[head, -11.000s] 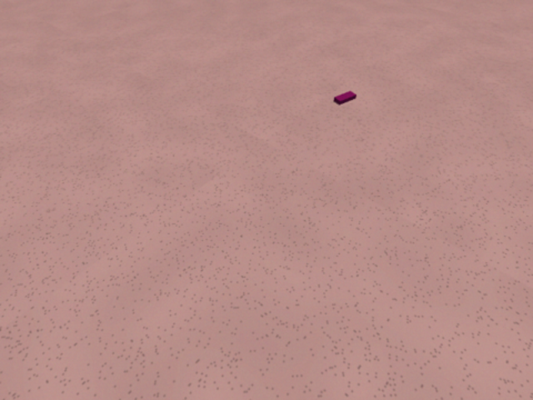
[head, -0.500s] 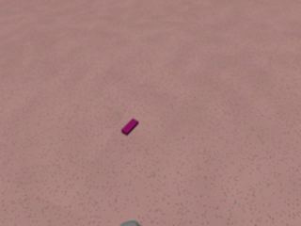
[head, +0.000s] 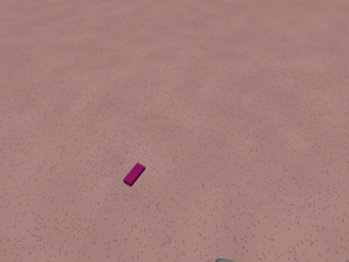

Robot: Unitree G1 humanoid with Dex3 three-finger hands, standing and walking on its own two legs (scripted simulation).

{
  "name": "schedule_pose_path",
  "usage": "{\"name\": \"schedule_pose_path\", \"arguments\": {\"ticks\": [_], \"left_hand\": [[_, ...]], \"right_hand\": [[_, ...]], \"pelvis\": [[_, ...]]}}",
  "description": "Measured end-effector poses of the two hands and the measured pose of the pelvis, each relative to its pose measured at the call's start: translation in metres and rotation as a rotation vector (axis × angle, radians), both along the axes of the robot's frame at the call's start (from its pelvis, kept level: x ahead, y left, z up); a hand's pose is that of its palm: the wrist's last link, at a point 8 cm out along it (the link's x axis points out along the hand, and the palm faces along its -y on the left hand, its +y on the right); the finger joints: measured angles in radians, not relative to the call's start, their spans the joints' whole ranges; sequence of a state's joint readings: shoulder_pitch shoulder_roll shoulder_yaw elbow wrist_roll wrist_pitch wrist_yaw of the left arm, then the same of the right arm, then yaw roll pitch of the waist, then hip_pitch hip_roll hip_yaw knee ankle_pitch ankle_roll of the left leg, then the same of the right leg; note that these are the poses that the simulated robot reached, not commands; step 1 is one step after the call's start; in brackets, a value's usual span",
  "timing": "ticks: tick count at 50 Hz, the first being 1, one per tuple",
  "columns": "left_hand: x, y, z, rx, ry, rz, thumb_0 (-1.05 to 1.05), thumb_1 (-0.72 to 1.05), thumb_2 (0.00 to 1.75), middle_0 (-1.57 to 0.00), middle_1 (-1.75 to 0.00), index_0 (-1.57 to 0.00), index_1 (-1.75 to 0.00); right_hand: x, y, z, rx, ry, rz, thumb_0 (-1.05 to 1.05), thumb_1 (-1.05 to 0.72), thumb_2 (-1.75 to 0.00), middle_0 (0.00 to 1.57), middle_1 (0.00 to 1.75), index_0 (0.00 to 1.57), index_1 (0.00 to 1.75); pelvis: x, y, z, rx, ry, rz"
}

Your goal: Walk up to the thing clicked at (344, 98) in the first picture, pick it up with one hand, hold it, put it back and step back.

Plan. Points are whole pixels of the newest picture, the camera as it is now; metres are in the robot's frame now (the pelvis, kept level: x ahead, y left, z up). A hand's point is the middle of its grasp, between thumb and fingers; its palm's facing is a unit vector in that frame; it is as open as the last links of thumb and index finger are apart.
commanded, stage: walk up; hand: left
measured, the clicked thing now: (134, 174) +0.79 +0.27 -0.75
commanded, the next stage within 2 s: none
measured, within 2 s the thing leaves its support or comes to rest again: neither
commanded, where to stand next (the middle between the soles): +0.35 +0.02 m, yaw -1 degrees
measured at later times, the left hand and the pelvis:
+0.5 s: hand (61, 257) +0.20 +0.32 -0.16, palm faces -0.03 -0.93 -0.38, open 7.4 cm; pelvis +0.18 +0.03 -0.01, yaw +1 degrees
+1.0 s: hand (85, 190) +0.38 +0.29 -0.14, palm faces -0.05 -0.92 -0.39, open 7.4 cm; pelvis +0.29 +0.02 -0.01, yaw +0 degrees
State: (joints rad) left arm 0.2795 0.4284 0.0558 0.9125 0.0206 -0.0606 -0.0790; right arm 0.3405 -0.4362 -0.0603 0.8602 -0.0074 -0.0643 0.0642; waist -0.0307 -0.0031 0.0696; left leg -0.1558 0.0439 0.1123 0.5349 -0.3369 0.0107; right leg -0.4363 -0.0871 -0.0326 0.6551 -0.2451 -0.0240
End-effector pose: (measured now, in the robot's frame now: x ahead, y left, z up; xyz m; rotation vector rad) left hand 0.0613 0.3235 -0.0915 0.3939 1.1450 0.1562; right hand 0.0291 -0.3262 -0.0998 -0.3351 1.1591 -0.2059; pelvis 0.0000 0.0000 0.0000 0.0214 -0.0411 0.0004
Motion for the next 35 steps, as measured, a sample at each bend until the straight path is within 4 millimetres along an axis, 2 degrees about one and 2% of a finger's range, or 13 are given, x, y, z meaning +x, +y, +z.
{"name": "schedule_pose_path", "arguments": {"ticks": [3, 5, 12, 17, 22, 26, 30, 35], "left_hand": [[0.031, -0.005, 0.002, 0.042, -0.049, 0.002, 0.01, 0.9, 0.9, -0.2, -0.3, -0.21, -0.3], [0.044, -0.01, 0.005, 0.053, -0.08, 0.016, 0.0, 0.9, 0.9, -0.2, -0.3, -0.21, -0.3], [0.066, -0.014, 0.018, 0.044, -0.061, 0.05, 0.0, 0.9, 0.9, -0.21, -0.3, -0.21, -0.3], [0.081, 0.001, 0.009, 0.028, -0.024, 0.069, 0.0, 0.9, 0.9, -0.21, -0.3, -0.21, -0.3], [0.109, 0.028, -0.018, 0.006, 0.018, 0.081, 0.01, 0.9, 0.9, -0.21, -0.3, -0.21, -0.3], [0.145, 0.036, -0.028, -0.01, 0.05, 0.069, 0.01, 0.9, 0.9, -0.2, -0.3, -0.21, -0.3], [0.188, 0.035, -0.023, -0.033, 0.02, 0.039, 0.01, 0.9, 0.9, -0.2, -0.3, -0.21, -0.29], [0.237, 0.029, -0.015, -0.036, -0.002, -0.001, 0.01, 0.9, 0.9, -0.2, -0.3, -0.21, -0.29]], "right_hand": [[0.02, -0.012, -0.019, 0.01, 0.031, -0.005, 0.0, -0.9, -0.89, 0.21, 0.3, 0.21, 0.3], [0.038, -0.014, -0.025, 0.016, 0.049, 0.001, 0.01, -0.9, -0.89, 0.2, 0.3, 0.21, 0.3], [0.119, -0.002, -0.016, 0.051, -0.01, 0.057, 0.01, -0.91, -0.89, 0.2, 0.3, 0.21, 0.3], [0.169, 0.01, -0.004, 0.035, -0.028, 0.088, 0.0, -0.91, -0.89, 0.2, 0.3, 0.21, 0.3], [0.215, 0.026, 0.002, -0.026, -0.065, 0.093, 0.0, -0.9, -0.89, 0.2, 0.3, 0.21, 0.3], [0.233, 0.038, 0.012, -0.044, -0.098, 0.06, 0.0, -0.9, -0.89, 0.2, 0.3, 0.21, 0.3], [0.236, 0.044, 0.021, -0.051, -0.068, 0.036, 0.0, -0.9, -0.89, 0.2, 0.3, 0.21, 0.3], [0.239, 0.041, 0.016, -0.046, -0.014, 0.009, 0.0, -0.9, -0.89, 0.21, 0.3, 0.21, 0.3]], "pelvis": [[0.026, -0.012, -0.011, -0.017, -0.005, 0.005], [0.039, -0.017, -0.012, -0.021, -0.012, 0.008], [0.082, -0.012, 0.002, -0.025, -0.009, 0.012], [0.117, -0.001, 0.002, -0.037, -0.001, 0.016], [0.157, 0.023, -0.012, -0.03, -0.002, 0.023], [0.182, 0.035, -0.01, -0.032, -0.007, 0.014], [0.205, 0.038, -0.001, -0.026, -0.011, 0.006], [0.232, 0.038, 0.002, -0.018, -0.012, -0.005]]}}
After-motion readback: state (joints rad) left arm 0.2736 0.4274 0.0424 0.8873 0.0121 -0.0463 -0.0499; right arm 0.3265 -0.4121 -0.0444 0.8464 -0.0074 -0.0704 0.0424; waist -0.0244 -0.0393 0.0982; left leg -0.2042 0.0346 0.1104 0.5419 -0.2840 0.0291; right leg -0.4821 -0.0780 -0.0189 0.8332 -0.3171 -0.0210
